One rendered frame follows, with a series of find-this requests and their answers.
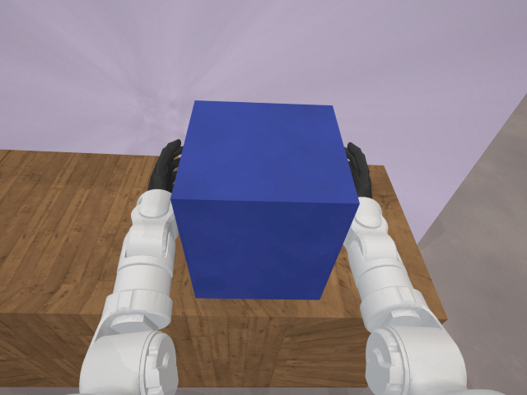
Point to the robot left upper arm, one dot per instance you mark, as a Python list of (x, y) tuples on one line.
[(136, 363)]

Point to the left robot hand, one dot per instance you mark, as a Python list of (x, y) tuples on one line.
[(163, 175)]

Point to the right robot hand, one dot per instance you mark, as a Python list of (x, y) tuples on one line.
[(359, 169)]

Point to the carton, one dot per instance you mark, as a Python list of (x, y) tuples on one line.
[(263, 199)]

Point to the robot right forearm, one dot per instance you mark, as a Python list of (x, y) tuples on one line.
[(387, 294)]

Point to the pedestal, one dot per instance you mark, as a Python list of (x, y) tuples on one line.
[(63, 220)]

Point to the robot left forearm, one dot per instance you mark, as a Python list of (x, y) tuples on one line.
[(141, 298)]

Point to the robot right upper arm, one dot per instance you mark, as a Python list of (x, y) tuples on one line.
[(408, 360)]

